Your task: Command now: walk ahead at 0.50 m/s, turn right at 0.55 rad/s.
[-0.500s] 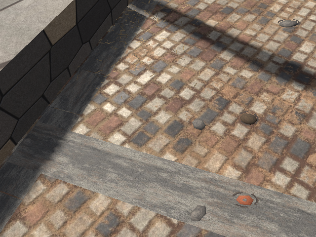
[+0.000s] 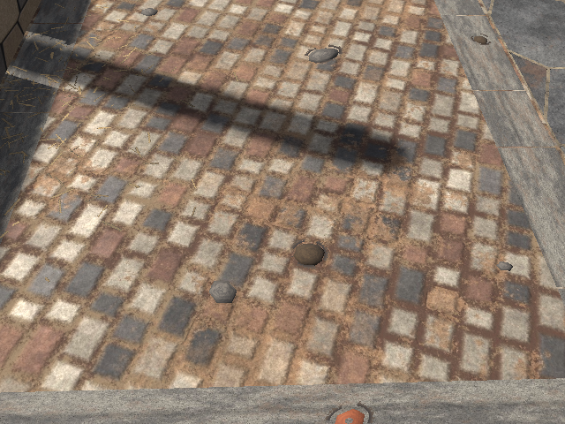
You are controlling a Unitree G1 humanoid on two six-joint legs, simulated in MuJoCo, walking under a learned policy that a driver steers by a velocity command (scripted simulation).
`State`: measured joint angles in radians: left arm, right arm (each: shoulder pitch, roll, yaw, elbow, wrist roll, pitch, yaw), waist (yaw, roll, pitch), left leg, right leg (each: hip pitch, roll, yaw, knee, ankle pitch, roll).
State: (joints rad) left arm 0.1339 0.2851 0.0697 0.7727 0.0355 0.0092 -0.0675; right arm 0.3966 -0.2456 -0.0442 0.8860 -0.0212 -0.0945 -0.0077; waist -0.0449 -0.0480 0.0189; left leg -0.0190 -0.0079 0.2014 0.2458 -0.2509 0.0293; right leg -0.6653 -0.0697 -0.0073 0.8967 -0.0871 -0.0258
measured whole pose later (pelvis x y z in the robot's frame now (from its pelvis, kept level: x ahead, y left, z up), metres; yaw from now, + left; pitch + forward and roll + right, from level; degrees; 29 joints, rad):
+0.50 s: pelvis +0.26 -0.07 +0.00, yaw -6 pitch +0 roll -1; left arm 0.35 0.23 0.04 0.89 0.02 -0.08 -0.01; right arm 0.24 -0.26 -0.05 0.85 -0.02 -0.01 0.03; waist 0.01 0.04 0.04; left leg -0.67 0.08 -0.05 0.96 -0.10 0.02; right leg -0.01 0.11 -0.10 0.21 -0.21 -0.11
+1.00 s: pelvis +0.54 -0.04 +0.00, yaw +10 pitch +1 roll +0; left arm 0.15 0.26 0.02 0.77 0.05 -0.04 -0.01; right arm 0.35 -0.27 -0.07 0.89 0.00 -0.04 0.01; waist -0.02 -0.03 0.04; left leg -0.13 -0.16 -0.05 0.33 -0.20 0.14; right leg -0.63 -0.13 0.05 0.99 -0.22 0.05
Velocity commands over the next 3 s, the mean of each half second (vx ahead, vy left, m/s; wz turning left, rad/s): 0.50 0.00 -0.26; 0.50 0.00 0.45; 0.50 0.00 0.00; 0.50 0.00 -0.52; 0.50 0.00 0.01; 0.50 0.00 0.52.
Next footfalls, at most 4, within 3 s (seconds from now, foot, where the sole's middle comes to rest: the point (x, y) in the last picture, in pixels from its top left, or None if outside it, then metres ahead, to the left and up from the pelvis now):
0.18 right None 0.24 -0.12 -0.78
0.74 left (277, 397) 0.55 0.00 -0.78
1.26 right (310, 276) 0.89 -0.11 -0.78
1.78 left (236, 207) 1.14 0.10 -0.78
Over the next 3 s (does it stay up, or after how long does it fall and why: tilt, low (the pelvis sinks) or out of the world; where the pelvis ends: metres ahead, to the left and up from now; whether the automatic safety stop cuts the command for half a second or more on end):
stays up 1.59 -0.04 -0.01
